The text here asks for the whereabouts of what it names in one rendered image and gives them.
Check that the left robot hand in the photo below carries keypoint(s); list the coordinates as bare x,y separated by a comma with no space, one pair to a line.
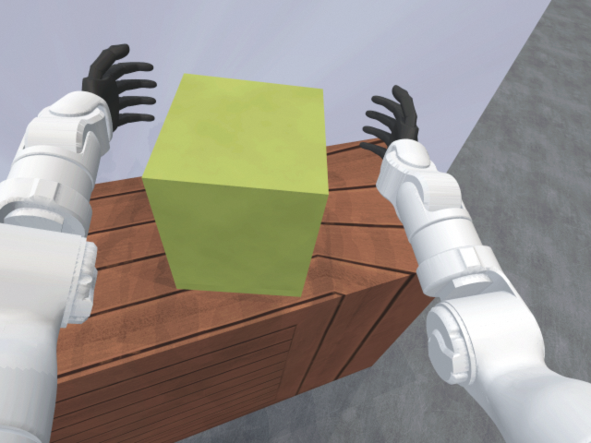
102,81

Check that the robot right forearm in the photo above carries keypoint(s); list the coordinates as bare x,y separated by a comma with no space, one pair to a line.
452,262

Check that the left robot upper arm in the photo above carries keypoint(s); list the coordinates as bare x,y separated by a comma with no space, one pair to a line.
47,281

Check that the pedestal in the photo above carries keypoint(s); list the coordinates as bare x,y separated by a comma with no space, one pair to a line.
156,364

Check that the robot left forearm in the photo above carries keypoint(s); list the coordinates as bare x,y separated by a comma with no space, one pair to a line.
56,165

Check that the carton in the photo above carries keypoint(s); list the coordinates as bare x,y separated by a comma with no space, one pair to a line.
238,184

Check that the right robot hand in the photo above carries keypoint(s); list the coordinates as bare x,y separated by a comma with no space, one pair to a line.
402,127

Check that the right robot upper arm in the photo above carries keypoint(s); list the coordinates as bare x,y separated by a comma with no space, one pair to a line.
490,345

